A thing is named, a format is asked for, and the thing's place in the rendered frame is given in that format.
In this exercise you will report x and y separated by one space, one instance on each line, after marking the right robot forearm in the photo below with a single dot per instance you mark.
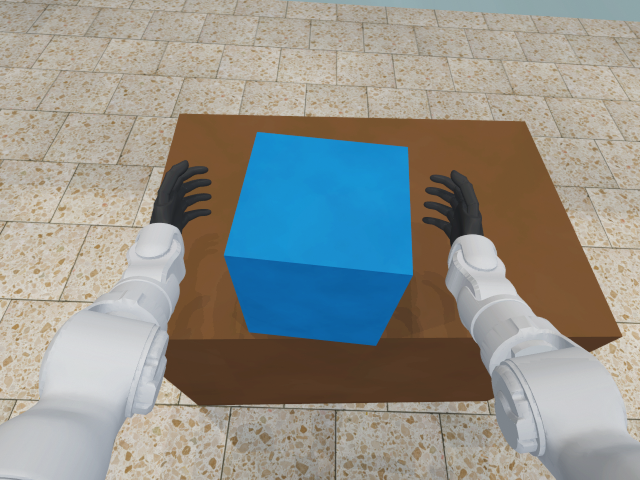
499 321

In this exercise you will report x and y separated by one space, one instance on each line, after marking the left robot forearm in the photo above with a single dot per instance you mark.
148 289

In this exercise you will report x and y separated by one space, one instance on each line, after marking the robot left hand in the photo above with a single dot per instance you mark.
170 203

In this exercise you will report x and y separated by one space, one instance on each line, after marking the pedestal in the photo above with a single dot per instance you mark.
425 353

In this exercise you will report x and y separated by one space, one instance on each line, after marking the robot left upper arm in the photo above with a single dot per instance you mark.
104 369

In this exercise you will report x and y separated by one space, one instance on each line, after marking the carton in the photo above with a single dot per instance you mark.
320 245

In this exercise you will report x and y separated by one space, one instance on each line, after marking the robot right hand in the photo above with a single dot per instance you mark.
464 216

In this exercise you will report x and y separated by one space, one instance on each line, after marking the robot right upper arm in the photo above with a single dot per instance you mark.
561 407

